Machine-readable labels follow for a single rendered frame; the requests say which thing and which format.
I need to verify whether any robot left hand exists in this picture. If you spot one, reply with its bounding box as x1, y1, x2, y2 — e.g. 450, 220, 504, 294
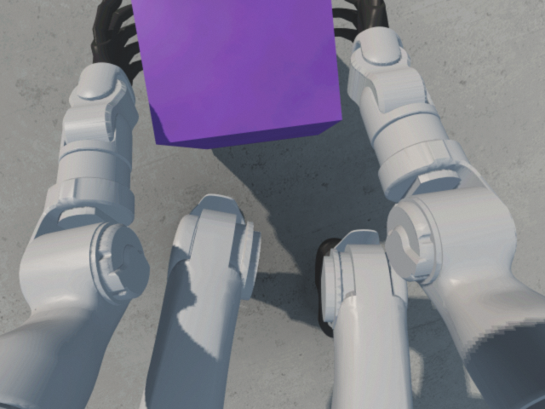
91, 0, 143, 86

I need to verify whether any robot left thigh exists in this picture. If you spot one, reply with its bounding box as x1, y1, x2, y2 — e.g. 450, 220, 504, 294
139, 209, 261, 409

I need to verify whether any robot right forearm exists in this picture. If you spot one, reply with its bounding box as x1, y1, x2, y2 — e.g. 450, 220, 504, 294
347, 26, 517, 251

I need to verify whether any right robot upper arm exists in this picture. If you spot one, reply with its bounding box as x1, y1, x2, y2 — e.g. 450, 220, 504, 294
385, 187, 545, 409

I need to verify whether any robot left forearm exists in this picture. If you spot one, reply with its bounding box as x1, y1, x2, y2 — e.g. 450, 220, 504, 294
19, 62, 139, 297

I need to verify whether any robot right hand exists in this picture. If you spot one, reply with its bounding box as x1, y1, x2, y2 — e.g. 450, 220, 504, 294
332, 0, 389, 42

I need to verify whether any carton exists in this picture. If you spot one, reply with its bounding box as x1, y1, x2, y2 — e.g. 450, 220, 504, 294
131, 0, 342, 149

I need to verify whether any left robot upper arm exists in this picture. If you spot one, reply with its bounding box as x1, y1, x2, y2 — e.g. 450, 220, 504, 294
0, 221, 150, 409

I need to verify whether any robot left shin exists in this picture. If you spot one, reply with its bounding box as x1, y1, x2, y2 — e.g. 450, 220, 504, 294
167, 194, 245, 281

